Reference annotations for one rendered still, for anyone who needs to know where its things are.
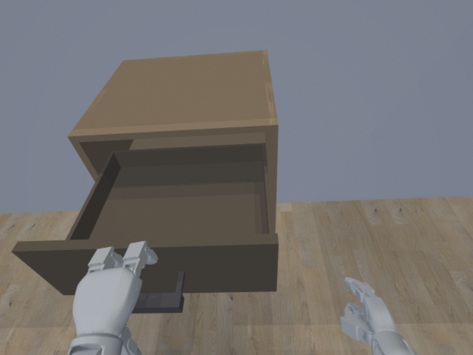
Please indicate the right robot hand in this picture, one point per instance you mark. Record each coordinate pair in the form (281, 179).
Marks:
(361, 323)

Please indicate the cabinet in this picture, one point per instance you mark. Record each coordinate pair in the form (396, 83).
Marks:
(182, 101)

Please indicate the left robot hand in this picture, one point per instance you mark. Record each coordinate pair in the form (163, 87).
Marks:
(106, 296)

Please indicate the handle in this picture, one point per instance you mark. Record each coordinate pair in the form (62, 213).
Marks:
(151, 303)

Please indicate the drawer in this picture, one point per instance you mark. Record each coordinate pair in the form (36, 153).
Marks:
(204, 210)

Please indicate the right robot forearm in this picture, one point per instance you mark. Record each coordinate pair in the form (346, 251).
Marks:
(390, 343)

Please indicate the left robot forearm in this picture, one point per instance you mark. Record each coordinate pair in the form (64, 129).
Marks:
(96, 344)

